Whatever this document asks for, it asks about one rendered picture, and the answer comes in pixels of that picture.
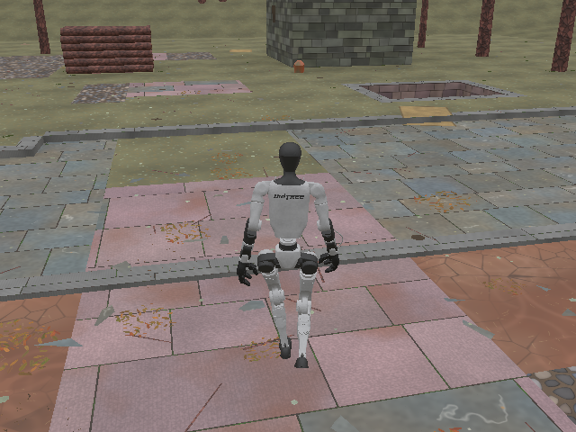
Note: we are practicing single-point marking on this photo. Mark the robot right forearm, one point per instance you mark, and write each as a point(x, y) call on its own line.
point(329, 239)

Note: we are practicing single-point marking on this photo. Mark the right robot shin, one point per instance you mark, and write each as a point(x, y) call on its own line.
point(303, 330)

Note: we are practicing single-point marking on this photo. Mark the robot left forearm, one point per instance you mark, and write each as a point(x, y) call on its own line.
point(247, 244)

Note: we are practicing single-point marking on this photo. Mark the right robot upper arm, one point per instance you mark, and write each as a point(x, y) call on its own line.
point(321, 205)

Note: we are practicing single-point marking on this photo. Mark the robot right hand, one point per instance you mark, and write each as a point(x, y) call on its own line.
point(330, 259)

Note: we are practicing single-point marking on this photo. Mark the robot left thigh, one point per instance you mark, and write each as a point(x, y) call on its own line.
point(266, 265)

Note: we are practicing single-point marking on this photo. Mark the robot left hand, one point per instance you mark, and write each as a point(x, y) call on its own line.
point(242, 272)

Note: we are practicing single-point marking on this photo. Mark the left robot upper arm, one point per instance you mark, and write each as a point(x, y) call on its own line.
point(256, 206)

